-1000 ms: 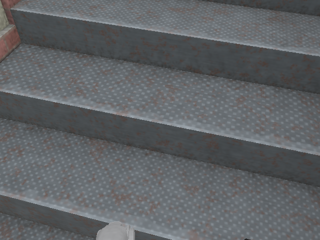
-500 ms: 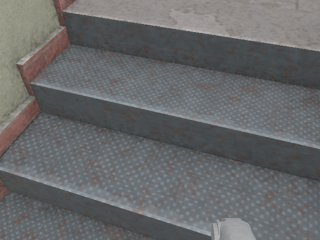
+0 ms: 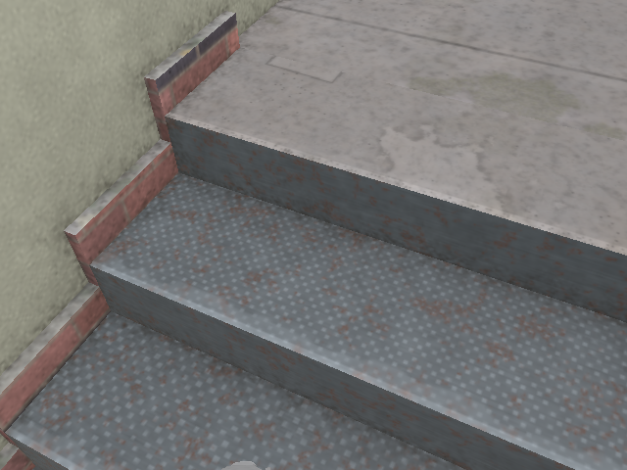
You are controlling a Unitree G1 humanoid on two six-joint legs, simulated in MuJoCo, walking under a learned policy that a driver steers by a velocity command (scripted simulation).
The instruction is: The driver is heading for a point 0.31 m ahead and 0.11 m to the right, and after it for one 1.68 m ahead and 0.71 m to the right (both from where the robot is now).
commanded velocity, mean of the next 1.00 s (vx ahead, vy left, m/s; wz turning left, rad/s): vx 0.50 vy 0.00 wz -0.45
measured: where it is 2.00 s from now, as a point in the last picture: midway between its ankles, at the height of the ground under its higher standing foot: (480, 145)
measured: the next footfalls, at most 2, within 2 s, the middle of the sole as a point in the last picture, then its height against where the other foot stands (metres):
left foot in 0.26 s outside the picture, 0.16 m higher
right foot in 0.82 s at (434, 341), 0.16 m higher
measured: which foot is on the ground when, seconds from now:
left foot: up 0.00-0.24, down 0.26-0.88, up 0.90-1.00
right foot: down 0.00-0.28, up 0.30-0.80, down 0.82-1.00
